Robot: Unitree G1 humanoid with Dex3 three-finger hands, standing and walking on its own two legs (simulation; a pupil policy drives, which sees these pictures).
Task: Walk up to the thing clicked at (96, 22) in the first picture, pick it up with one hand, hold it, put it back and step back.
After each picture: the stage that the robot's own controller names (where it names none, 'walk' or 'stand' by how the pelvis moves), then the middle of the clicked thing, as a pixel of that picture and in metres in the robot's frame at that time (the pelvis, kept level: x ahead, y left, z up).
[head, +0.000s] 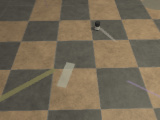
stand; (97, 25) +1.74 -0.18 -0.72
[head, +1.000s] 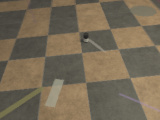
walk; (86, 37) +1.63 +0.10 -0.71
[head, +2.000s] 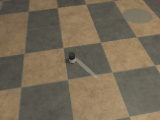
walk; (72, 57) +1.11 +0.19 -0.71
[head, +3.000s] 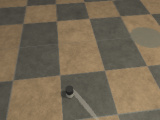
walk; (69, 92) +0.69 +0.16 -0.71
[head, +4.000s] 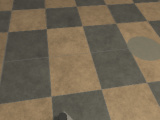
walk; (62, 119) +0.44 +0.13 -0.71
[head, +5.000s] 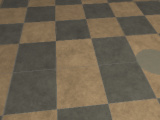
stand; out of the picture +0.39 +0.13 -0.72
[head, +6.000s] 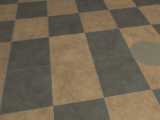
stand; out of the picture +0.38 +0.16 -0.72
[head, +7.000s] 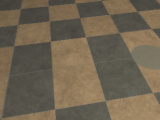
stand; out of the picture +0.39 +0.16 -0.73
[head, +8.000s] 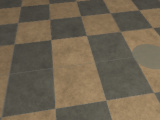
stand; out of the picture +0.38 +0.15 -0.73
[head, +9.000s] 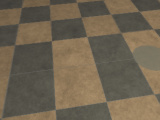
stand; out of the picture +0.38 +0.15 -0.73
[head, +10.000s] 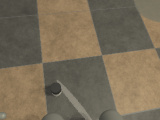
go down; (56, 89) +0.43 +0.13 -0.54
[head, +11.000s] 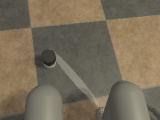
go down; (49, 59) +0.48 +0.15 -0.33
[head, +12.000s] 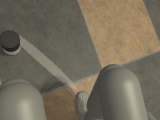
close in; (11, 43) +0.48 +0.18 -0.26
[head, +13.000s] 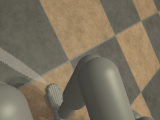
close; out of the picture +0.48 +0.21 -0.24
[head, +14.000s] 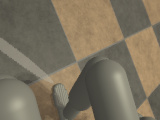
lift; out of the picture +0.43 +0.19 -0.24
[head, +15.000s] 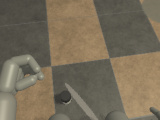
hold; (66, 97) +0.41 +0.11 -0.53
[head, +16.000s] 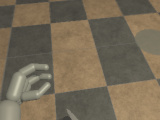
go down; out of the picture +0.38 +0.12 -0.67
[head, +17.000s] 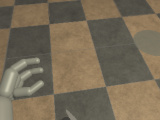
stand; out of the picture +0.38 +0.12 -0.67
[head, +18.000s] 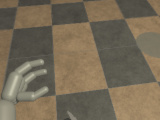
stand; out of the picture +0.37 +0.11 -0.67
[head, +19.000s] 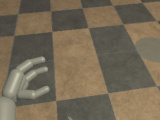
stand; out of the picture +0.37 +0.11 -0.68
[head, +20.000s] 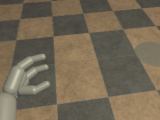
stand; out of the picture +0.37 +0.11 -0.69
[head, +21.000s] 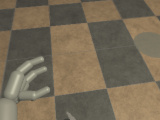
stand; out of the picture +0.38 +0.11 -0.67
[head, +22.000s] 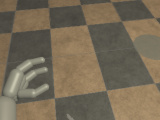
stand; out of the picture +0.37 +0.11 -0.68
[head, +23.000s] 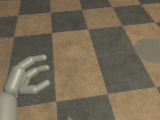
stand; out of the picture +0.37 +0.11 -0.69
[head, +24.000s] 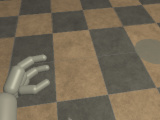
stand; out of the picture +0.37 +0.11 -0.69
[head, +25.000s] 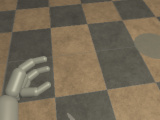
stand; out of the picture +0.37 +0.12 -0.68
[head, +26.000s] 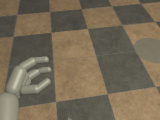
stand; out of the picture +0.36 +0.11 -0.69
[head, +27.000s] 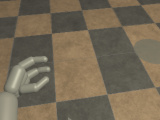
stand; out of the picture +0.37 +0.11 -0.69
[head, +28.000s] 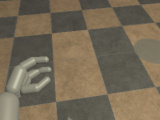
stand; out of the picture +0.37 +0.11 -0.69
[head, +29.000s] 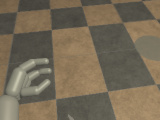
stand; out of the picture +0.37 +0.11 -0.68
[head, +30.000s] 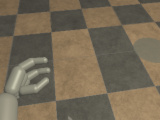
stand; out of the picture +0.37 +0.11 -0.69
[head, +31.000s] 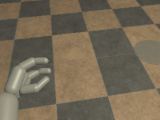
stand; out of the picture +0.36 +0.11 -0.69
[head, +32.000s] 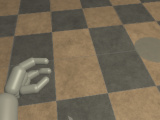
stand; out of the picture +0.37 +0.11 -0.68
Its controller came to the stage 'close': yes
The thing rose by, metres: 0.01
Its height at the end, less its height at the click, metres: +0.00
